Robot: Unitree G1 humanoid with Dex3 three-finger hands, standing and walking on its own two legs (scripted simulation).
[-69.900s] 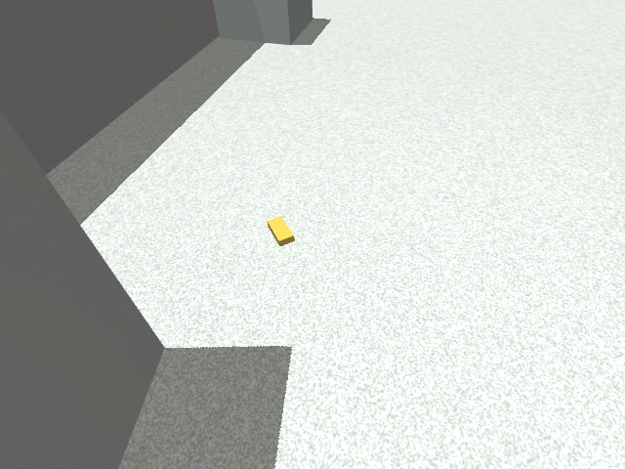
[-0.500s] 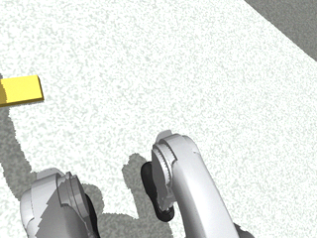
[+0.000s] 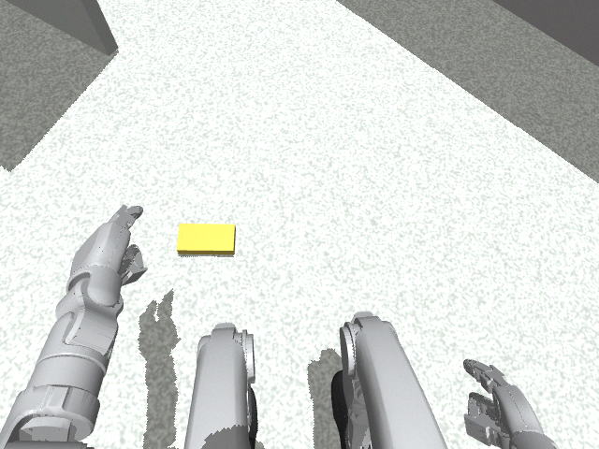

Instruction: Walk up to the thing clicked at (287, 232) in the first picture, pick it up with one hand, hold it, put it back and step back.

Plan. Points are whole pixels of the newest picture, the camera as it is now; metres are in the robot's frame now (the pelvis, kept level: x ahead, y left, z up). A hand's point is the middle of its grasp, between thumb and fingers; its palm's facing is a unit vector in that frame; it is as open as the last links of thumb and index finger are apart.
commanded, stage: home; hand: left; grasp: from above
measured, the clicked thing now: (207, 239) +0.56 +0.20 -0.48
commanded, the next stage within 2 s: none
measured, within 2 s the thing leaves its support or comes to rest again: neither
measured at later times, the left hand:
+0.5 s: hand (107, 329) +0.28 +0.19 +0.08, palm faces +0.08 -0.97 -0.23, open 7.4 cm
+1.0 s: hand (34, 416) +0.22 +0.18 +0.17, palm faces +0.14 -0.97 -0.19, open 7.4 cm
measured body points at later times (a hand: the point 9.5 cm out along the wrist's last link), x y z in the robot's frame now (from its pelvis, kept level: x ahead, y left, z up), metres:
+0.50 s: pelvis +0.05 -0.01 +0.17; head +0.14 +0.02 +0.62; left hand +0.27 +0.24 +0.10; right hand +0.22 -0.24 +0.09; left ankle +0.07 +0.11 -0.46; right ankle +0.09 -0.13 -0.46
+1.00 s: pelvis +0.08 -0.01 +0.22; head +0.10 +0.00 +0.67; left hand +0.21 +0.24 +0.19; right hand +0.28 -0.23 +0.17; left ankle +0.07 +0.11 -0.46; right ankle +0.09 -0.13 -0.46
